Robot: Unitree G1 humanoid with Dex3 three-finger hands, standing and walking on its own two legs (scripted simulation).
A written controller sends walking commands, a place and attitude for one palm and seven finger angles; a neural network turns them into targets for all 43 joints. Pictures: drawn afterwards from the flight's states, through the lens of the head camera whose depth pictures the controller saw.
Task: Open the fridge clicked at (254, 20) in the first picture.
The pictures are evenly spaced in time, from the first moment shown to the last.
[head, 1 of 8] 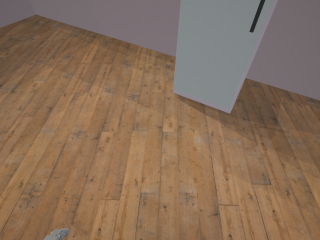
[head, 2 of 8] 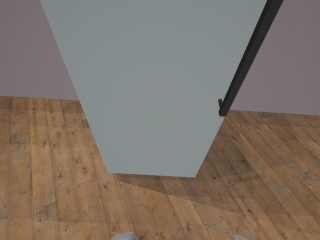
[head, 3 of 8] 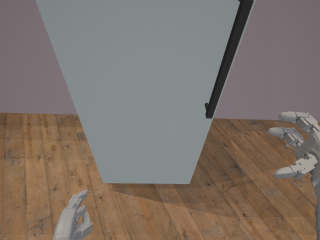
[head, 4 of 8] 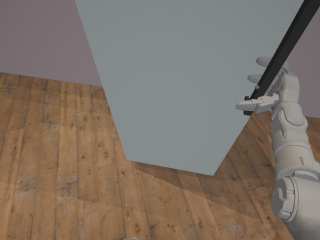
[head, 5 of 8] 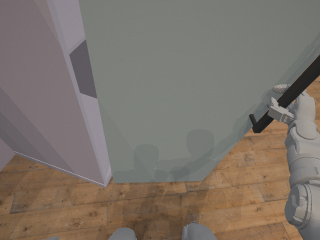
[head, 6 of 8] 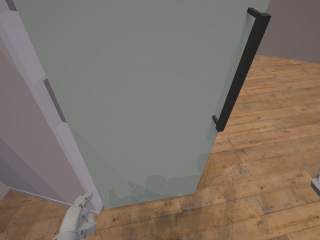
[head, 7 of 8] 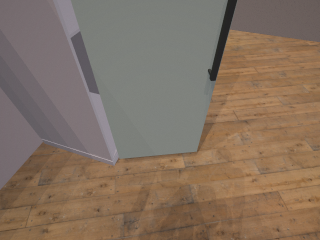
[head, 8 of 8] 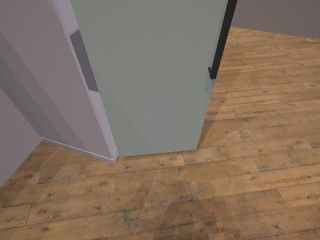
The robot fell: no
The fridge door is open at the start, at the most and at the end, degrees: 0 70 65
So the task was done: yes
